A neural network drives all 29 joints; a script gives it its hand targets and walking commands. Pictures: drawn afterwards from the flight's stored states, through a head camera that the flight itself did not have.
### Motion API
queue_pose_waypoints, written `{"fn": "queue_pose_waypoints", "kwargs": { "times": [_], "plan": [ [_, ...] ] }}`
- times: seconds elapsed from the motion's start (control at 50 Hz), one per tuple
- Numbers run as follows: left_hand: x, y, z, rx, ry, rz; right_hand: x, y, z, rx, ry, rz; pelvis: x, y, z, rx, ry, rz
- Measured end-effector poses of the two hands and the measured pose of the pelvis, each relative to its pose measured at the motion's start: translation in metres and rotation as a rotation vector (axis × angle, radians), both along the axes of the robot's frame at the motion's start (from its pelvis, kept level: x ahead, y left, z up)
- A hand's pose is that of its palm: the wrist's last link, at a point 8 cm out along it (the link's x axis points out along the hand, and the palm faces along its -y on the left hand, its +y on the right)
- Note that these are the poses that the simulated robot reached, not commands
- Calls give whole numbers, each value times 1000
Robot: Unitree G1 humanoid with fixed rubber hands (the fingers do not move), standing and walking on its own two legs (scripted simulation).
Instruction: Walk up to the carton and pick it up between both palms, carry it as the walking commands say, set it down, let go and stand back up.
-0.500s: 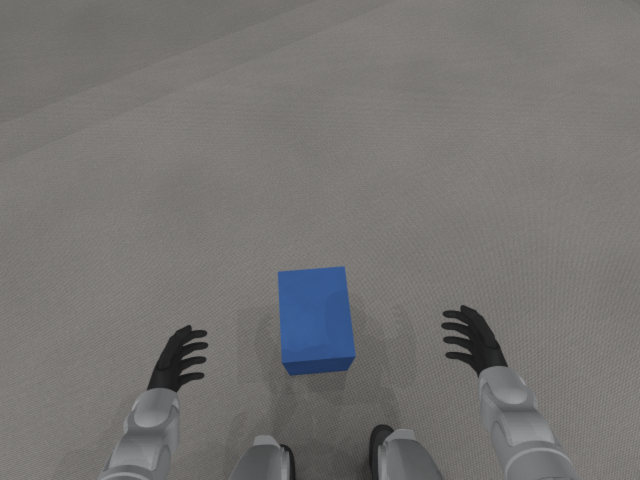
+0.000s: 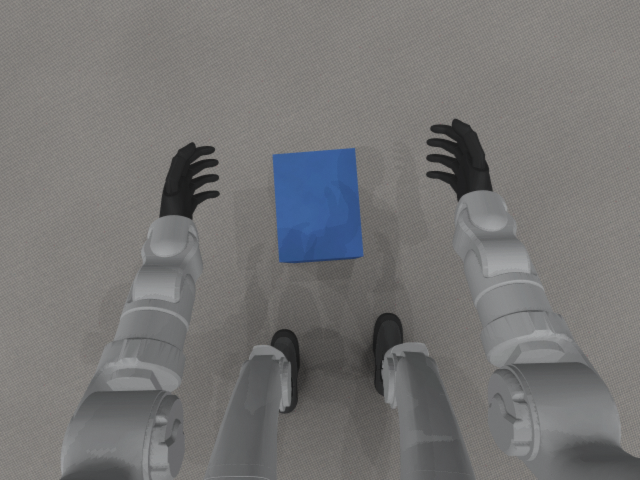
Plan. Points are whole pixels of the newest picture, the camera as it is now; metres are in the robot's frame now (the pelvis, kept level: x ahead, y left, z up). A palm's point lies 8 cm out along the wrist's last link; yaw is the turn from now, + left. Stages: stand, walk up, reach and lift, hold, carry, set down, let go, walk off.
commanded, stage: reach and lift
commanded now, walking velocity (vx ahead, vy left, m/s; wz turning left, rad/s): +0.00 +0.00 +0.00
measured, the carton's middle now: (319, 214) +0.46 +0.04 -0.55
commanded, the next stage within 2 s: none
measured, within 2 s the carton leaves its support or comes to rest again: neither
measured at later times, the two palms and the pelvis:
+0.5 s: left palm (204, 199) +0.44 +0.19 -0.21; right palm (434, 186) +0.46 -0.14 -0.22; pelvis -0.02 +0.01 -0.06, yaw +0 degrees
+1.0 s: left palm (238, 213) +0.44 +0.18 -0.36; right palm (407, 199) +0.47 -0.13 -0.37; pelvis -0.07 +0.00 -0.19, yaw +1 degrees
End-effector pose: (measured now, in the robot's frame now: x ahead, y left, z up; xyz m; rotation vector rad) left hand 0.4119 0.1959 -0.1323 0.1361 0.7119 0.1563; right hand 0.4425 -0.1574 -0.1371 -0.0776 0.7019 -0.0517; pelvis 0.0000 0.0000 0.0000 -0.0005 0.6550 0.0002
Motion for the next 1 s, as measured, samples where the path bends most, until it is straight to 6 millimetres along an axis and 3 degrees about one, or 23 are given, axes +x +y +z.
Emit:
{"fn": "queue_pose_waypoints", "kwargs": {
  "times": [0.16,0.32,0.38,0.44,0.62,0.72,0.86,1.0],
  "plan": [
    [11,6,-26,-36,-7,24,11,16,-25,21,21,-13,3,4,-8,-6,93,-1],
    [26,6,-25,-37,-56,-1,12,14,-27,36,-1,-53,-2,11,-16,-15,129,-2],
    [30,3,-30,-22,-75,-19,12,16,-38,57,2,-62,-9,11,-25,-14,144,-2],
    [31,0,-49,-16,-65,-20,13,20,-57,74,2,-51,-17,9,-39,-10,161,-2],
    [21,-9,-141,-53,5,62,28,18,-132,59,-24,-66,-36,0,-96,8,203,0],
    [14,-17,-180,-90,16,108,21,16,-170,10,-16,-45,-45,-4,-117,18,154,2],
    [9,-17,-212,-93,-1,135,5,22,-211,-27,15,-11,-59,-6,-148,24,79,1],
    [27,-15,-230,-84,-53,134,24,32,-229,-22,-20,8,-69,-4,-187,24,85,3]
  ]
}}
